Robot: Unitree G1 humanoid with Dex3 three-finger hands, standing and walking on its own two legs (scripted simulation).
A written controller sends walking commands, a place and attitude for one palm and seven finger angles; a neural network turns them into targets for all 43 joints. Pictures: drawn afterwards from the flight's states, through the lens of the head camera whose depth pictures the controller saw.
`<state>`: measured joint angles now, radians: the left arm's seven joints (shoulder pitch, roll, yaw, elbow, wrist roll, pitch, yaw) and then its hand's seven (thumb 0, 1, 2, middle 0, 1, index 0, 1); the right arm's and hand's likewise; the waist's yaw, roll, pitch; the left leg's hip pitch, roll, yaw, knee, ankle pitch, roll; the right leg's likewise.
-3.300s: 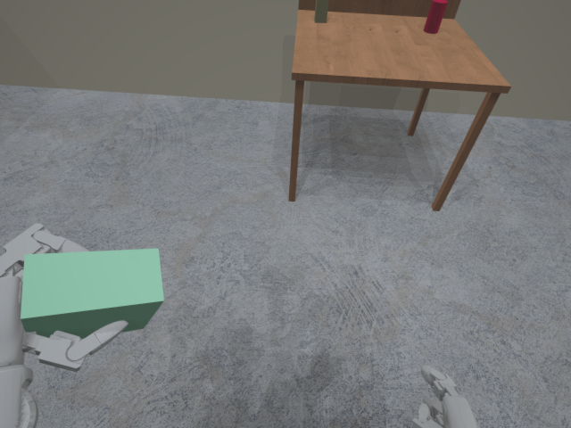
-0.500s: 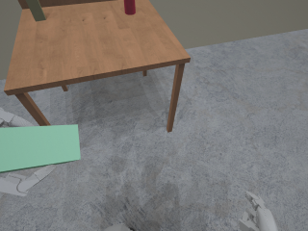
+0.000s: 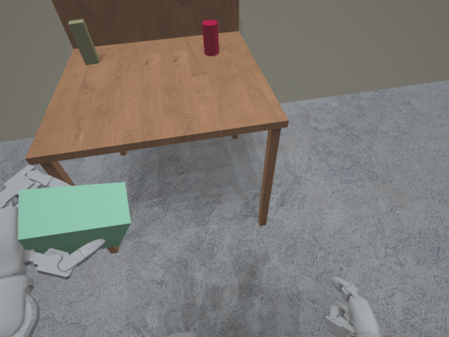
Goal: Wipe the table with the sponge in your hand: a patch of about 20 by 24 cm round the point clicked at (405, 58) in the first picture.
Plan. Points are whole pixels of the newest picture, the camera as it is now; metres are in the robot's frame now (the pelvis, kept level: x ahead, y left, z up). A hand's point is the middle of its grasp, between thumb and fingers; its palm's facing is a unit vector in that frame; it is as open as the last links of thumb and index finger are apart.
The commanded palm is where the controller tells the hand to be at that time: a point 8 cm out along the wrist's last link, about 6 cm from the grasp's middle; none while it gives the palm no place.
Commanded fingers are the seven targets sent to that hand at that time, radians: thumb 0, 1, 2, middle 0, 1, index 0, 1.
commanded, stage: turn to face it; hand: left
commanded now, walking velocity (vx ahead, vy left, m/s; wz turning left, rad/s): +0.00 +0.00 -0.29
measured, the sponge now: (92, 220) +0.23 +0.20 +0.16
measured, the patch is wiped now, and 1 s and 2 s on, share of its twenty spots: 0.00 0.00 0.00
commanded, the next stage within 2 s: take the last steps up to it in 0.24 s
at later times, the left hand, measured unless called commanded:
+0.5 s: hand (108, 223) +0.22 +0.17 +0.17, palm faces +0.27 -0.88 -0.40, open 9.9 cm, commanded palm +0.17 +0.23 +0.19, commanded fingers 0.00 0.10 1.30 -1.20 -1.60 -1.20 -1.60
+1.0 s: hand (104, 213) +0.23 +0.18 +0.18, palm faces +0.33 -0.83 -0.46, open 9.9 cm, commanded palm +0.19 +0.22 +0.19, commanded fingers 0.00 0.10 1.30 -1.20 -1.60 -1.20 -1.60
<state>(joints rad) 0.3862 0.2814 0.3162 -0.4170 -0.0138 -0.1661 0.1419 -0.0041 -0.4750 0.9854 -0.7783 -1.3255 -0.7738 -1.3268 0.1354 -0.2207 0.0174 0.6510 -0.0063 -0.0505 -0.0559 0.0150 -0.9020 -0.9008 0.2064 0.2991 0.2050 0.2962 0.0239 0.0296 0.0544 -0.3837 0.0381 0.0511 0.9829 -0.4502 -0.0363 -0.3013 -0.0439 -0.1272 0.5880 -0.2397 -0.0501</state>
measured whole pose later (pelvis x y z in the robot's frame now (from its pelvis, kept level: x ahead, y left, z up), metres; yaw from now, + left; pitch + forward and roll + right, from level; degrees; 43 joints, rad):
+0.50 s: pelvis -0.02 -0.03 +0.00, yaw -7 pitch -2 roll +0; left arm 0.44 0.34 0.31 -0.47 -0.02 -0.18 0.14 0.00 -0.48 0.99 -0.78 -1.33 -0.77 -1.33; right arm 0.23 -0.16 0.03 0.60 0.00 -0.06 -0.04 0.01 -0.90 -0.90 0.21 0.30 0.20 0.30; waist -0.01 0.02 0.04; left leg -0.32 0.08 0.07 0.77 -0.44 -0.02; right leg -0.29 0.01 -0.09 0.58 -0.25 -0.05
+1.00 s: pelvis +0.00 -0.04 +0.00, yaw -7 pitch -1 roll +1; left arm 0.48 0.36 0.35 -0.44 0.00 -0.22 0.15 0.00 -0.48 0.99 -0.77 -1.33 -0.77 -1.33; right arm 0.26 -0.16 0.01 0.64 -0.01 -0.12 -0.06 0.01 -0.90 -0.90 0.20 0.30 0.20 0.30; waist 0.01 0.03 0.01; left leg -0.20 0.07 0.09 0.53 -0.31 -0.03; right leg -0.32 -0.04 -0.13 0.63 -0.37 0.02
